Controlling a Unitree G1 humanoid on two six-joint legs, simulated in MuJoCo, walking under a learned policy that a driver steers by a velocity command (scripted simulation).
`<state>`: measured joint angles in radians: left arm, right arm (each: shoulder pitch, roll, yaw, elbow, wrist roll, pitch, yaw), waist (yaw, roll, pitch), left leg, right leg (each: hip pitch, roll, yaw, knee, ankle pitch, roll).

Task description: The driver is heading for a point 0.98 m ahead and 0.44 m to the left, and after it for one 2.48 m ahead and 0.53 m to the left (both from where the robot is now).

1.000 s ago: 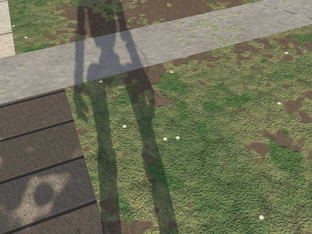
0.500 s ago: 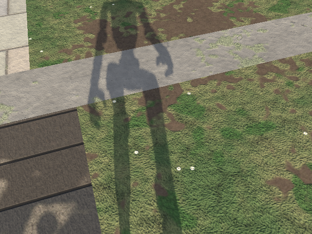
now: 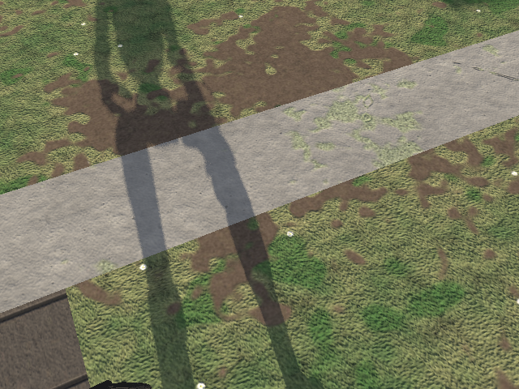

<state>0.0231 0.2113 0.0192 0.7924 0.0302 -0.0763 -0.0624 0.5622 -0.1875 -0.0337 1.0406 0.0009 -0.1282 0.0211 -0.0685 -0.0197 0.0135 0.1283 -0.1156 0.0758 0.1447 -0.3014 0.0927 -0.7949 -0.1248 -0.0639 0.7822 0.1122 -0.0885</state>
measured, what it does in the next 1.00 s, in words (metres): walks ahead, turning left: right foot, then left foot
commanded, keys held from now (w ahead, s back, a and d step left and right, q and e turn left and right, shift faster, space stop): w+q+shift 0.98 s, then e+shift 0.02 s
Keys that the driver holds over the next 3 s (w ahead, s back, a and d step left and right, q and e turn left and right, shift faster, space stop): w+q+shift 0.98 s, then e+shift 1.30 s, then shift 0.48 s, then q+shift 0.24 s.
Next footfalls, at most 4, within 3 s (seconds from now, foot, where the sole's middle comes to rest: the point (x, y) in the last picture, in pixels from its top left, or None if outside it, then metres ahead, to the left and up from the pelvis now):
0.14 right None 0.35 -0.09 -0.77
0.60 left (195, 307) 0.73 0.16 -0.77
1.04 right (151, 190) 1.17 0.32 -0.77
1.44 left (63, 203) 1.13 0.60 -0.77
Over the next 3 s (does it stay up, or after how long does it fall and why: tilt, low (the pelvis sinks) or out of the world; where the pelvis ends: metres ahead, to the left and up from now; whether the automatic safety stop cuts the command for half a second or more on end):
stays up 1.15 0.41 0.00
